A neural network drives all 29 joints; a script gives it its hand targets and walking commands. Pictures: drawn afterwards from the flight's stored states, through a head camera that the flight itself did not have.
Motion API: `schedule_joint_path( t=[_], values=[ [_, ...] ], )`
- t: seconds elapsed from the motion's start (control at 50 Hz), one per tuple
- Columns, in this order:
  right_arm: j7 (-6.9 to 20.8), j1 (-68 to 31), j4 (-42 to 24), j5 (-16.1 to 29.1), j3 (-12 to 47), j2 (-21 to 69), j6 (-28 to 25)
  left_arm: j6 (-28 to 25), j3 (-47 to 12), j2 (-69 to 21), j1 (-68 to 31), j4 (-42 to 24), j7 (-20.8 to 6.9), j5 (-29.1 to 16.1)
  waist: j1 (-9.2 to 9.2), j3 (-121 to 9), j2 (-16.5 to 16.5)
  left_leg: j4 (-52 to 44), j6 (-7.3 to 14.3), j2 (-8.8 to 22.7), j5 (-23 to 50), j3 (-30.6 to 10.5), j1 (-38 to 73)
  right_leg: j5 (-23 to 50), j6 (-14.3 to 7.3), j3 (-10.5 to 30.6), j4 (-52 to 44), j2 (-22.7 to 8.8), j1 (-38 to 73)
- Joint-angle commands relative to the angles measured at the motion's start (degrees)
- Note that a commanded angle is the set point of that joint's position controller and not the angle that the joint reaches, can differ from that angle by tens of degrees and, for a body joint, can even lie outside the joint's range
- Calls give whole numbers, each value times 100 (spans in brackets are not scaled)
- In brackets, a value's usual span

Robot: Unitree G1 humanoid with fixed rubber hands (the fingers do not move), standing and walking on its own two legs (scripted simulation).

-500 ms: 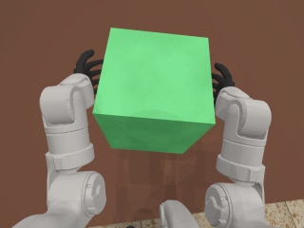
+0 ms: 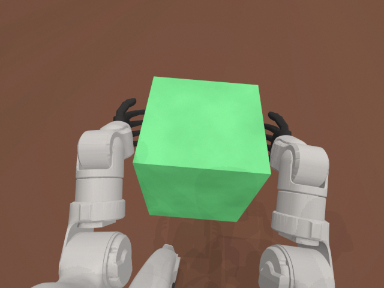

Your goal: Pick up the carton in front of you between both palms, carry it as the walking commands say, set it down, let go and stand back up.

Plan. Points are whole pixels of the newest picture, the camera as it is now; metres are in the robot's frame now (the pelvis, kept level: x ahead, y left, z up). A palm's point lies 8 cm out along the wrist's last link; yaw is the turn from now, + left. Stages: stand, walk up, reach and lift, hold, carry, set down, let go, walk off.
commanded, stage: carry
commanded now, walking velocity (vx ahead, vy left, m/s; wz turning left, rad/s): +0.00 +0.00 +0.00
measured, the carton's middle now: (198, 155) +0.39 +0.06 +0.02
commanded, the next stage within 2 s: none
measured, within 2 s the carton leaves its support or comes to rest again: neither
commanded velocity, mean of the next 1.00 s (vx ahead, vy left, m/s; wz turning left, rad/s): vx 0.00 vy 0.00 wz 0.00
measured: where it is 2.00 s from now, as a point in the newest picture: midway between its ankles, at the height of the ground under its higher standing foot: outside the picture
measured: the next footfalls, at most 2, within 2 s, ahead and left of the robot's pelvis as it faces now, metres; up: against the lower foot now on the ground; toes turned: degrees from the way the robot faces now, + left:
left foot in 0.08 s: +0.19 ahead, +0.10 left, +0.00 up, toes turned +2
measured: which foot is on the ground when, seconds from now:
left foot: up 0.00-0.06, down 0.08-1.00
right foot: down 0.00-1.00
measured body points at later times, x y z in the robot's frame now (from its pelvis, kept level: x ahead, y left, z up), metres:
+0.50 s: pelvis +0.08 +0.02 +0.00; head +0.07 +0.03 +0.45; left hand +0.46 +0.14 +0.13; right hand +0.43 -0.16 +0.12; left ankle +0.15 +0.10 -0.73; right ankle +0.01 -0.08 -0.73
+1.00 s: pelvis +0.08 +0.01 +0.00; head +0.06 +0.01 +0.45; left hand +0.46 +0.13 +0.12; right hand +0.43 -0.17 +0.12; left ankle +0.15 +0.10 -0.73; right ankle +0.01 -0.08 -0.73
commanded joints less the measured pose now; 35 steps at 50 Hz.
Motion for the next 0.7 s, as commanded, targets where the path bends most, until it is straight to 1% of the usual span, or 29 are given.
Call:
schedule_joint_path(
  t=[0.0,0.04,0.06,0.08,0.1,0.12,0.14,0.16,0.18,0.2,0.24,0.26,0.3,0.32,0.34,0.36,0.38,0.4,0.42,0.46,0.5,0.52,0.54,0.56,0.58,0.6,0.64,0.66,0.68],
  values=[
    [930,-3307,-79,1794,3614,5052,-239,205,-3975,-6944,-3723,46,-2021,-2709,-868,-3804,-515,-2324,157,-84,2162,457,2517,4139,-278,810,183,-1068,1586],
    [966,-3818,23,1951,3627,4946,-200,262,-3842,-6639,-3830,465,-1948,-2386,-949,-3653,-352,-3394,203,220,3104,341,3513,3123,89,468,729,-714,1010],
    [1046,-4035,-181,2265,3844,5181,-169,246,-3684,-6248,-3771,245,-1878,-2238,-861,-3840,161,-2902,406,1083,5034,-320,4242,1617,246,615,881,-718,392],
    [1059,-4101,-34,2239,3887,4882,-107,347,-3560,-6115,-3448,702,-1837,-2163,-809,-4010,606,-2290,773,1949,6761,-1124,4776,-245,413,727,909,-578,-14],
    [1078,-4492,-261,2509,3965,5309,-127,383,-3525,-5925,-3892,152,-1779,-2238,-854,-4061,786,-2492,1318,2234,6280,-1555,4518,-1469,547,791,939,-337,-11],
    [1034,-4501,-273,2480,3748,5065,-54,485,-3424,-6094,-3883,449,-1776,-2238,-886,-3724,1003,-2775,1181,1928,5466,-1544,4219,-1621,479,799,603,-340,38],
    [994,-4673,-485,2658,3836,5008,46,523,-3470,-5841,-4153,20,-1733,-2309,-939,-3635,1081,-2970,926,1769,4611,-1683,4020,-1712,523,785,411,-201,-17],
    [1006,-4770,-364,2807,3864,5283,134,606,-3374,-5946,-3787,156,-1672,-2196,-932,-3622,923,-3368,710,1684,3211,-1775,3803,-1523,521,720,446,-142,163],
    [1084,-4761,-115,2827,3740,5197,180,659,-3186,-5739,-3932,402,-1604,-2086,-924,-3591,1073,-3407,601,1730,3091,-1731,3894,-1544,516,735,454,-183,41],
    [1137,-4634,362,2987,3791,5459,253,657,-3053,-5554,-3885,242,-1570,-1888,-938,-3781,884,-3376,623,1673,3063,-1639,3947,-1323,527,681,305,-82,188],
    [1235,-4340,528,3009,3592,5418,259,736,-2816,-5746,-3369,829,-1598,-1674,-814,-3621,545,-3105,495,1387,3562,-911,3598,-204,404,706,-206,-263,721],
    [1241,-4639,489,3138,3774,5636,221,701,-2806,-5807,-3295,873,-1632,-1741,-843,-3724,679,-3063,412,1205,3478,-851,3656,-336,475,636,-427,-295,789],
    [1310,-4680,792,3119,3542,5908,148,634,-2666,-5877,-3731,682,-1691,-1773,-862,-3671,198,-2871,464,1131,3452,-450,3492,515,416,759,-454,-474,868],
    [1279,-5143,433,3112,3514,5859,64,592,-2619,-6209,-3745,955,-1689,-1786,-832,-3821,428,-2763,401,1078,3503,-317,3506,593,401,852,-396,-514,944],
    [1268,-4767,640,2985,3490,5888,45,551,-2614,-6179,-3920,775,-1715,-1844,-864,-3572,123,-2635,443,1022,3296,-215,3368,1150,365,977,-487,-656,820],
    [1283,-4842,675,2940,3385,5914,-1,499,-2373,-6092,-3902,909,-1718,-1688,-911,-3371,-104,-2752,317,1058,2499,-262,3067,781,404,848,-619,-571,909],
    [1281,-5243,325,3058,3478,5951,-73,493,-2639,-6273,-3879,968,-1721,-1836,-934,-3196,-104,-3017,268,933,2032,-331,3005,468,357,957,-571,-588,684],
    [1267,-5291,471,3161,3506,6071,-101,439,-2621,-6276,-3759,854,-1705,-1838,-840,-3484,108,-2883,344,906,2091,-200,3189,474,285,1050,-610,-632,738],
    [1244,-5251,359,3169,3538,6152,-143,360,-2866,-6403,-4171,402,-1697,-1927,-984,-3526,179,-2830,334,1027,2300,-253,3276,669,230,1032,-625,-608,708],
    [1134,-5450,-39,3173,3626,6204,-196,346,-3097,-6349,-4343,126,-1632,-2110,-823,-3606,79,-2727,319,843,2748,28,3420,1197,245,1027,-539,-657,612],
    [1080,-4864,221,2982,3673,6144,-114,369,-3151,-6408,-4270,-17,-1602,-2071,-872,-3672,45,-2739,370,904,2208,-131,3262,965,205,1088,-635,-667,988],
    [1088,-4646,246,2905,3572,6078,-131,357,-3363,-6482,-4521,-264,-1594,-2219,-908,-3733,422,-2667,324,834,2655,10,3427,1259,182,1115,-528,-648,847],
    [1069,-4537,137,2838,3543,5816,-118,416,-3174,-6584,-4110,197,-1614,-2128,-946,-3393,161,-2603,346,934,3155,-58,3405,1642,225,1134,-502,-713,508],
    [1036,-4717,338,2836,3535,5655,-125,431,-3094,-6454,-3919,624,-1604,-2123,-857,-3623,312,-2369,395,961,3346,41,3546,2058,214,1093,-490,-674,760],
    [1058,-4453,319,2742,3498,5697,-125,387,-3199,-6387,-3896,331,-1615,-1985,-926,-3833,523,-2362,387,979,3663,-19,3645,2155,220,1051,-317,-695,886],
    [1055,-4378,465,2934,3702,5993,-110,338,-3412,-6307,-3917,-48,-1565,-2138,-966,-3851,225,-2492,356,983,3683,-83,3550,2111,272,1002,-204,-700,1013],
    [1098,-4137,379,2820,3452,5733,-101,366,-3530,-6371,-4296,-131,-1596,-2351,-861,-4005,405,-2328,458,1038,3606,-44,3654,2041,254,1001,-325,-649,979],
    [1083,-4210,473,2787,3485,5650,-63,376,-3305,-6553,-3899,320,-1602,-2265,-895,-3897,85,-2324,542,1115,3452,-56,3624,1871,256,1008,-407,-686,884],
    [1093,-4369,613,2789,3491,5836,-49,391,-3206,-6324,-3777,455,-1619,-2049,-935,-3747,-215,-2280,504,1003,3577,-53,3411,2801,299,1149,-348,-738,1000]
  ],
)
